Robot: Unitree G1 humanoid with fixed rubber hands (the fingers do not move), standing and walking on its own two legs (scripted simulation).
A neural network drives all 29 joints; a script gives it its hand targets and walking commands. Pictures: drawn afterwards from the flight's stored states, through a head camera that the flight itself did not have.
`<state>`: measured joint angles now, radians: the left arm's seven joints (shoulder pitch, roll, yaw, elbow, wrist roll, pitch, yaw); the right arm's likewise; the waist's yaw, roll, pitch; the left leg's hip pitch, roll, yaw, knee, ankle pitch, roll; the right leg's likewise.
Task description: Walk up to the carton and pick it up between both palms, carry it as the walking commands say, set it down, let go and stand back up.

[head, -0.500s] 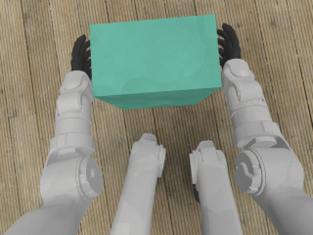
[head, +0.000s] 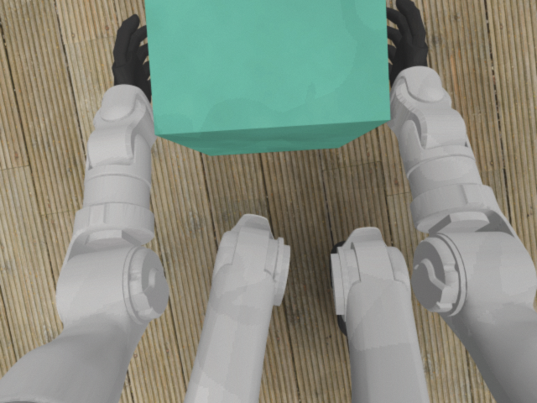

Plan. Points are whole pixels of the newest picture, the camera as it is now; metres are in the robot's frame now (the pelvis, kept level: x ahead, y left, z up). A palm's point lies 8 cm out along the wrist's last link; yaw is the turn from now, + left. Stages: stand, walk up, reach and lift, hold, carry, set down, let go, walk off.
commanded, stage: set down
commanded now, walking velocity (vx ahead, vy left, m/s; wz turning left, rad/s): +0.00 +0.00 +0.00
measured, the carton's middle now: (270, 94) +0.50 +0.09 -0.21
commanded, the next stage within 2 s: none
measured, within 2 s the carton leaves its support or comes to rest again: rests again in 1.82 s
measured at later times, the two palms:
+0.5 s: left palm (143, 93) +0.47 +0.26 -0.15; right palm (398, 76) +0.52 -0.08 -0.16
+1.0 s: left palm (147, 99) +0.46 +0.26 -0.17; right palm (392, 81) +0.52 -0.08 -0.18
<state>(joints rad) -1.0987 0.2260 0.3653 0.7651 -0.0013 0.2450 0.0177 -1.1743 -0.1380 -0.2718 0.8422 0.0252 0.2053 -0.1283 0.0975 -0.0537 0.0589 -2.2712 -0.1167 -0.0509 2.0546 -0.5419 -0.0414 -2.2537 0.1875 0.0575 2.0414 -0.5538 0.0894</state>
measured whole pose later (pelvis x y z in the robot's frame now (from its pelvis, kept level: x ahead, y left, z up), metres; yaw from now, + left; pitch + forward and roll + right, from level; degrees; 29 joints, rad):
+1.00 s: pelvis +0.00 -0.01 -0.02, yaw +0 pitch +41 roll -1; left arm -1.17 0.27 0.33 0.94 -0.03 0.17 0.02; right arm -1.24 -0.17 -0.23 1.00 0.04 0.15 -0.15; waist 0.11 -0.06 0.14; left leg -2.30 -0.08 -0.03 2.14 -0.56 -0.03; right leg -2.29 0.18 0.04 2.13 -0.57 0.07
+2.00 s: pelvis -0.01 +0.00 -0.02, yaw +2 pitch +40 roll -1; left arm -1.22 0.35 0.21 1.09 -0.19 -0.01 0.05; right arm -1.26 -0.24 -0.06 1.01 0.15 0.04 -0.16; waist 0.09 -0.02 0.23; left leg -2.30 -0.05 -0.01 2.12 -0.53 -0.01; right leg -2.27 0.12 0.02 2.12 -0.56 0.05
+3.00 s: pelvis +0.02 -0.01 +0.12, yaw +2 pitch +45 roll -2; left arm -0.95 0.35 0.33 0.79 -0.11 0.12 -0.08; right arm -1.00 -0.23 -0.17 0.73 0.05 0.17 -0.09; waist 0.08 -0.02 -0.06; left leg -1.95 -0.04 -0.02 1.63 -0.47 0.00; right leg -1.92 0.08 0.02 1.63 -0.51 0.02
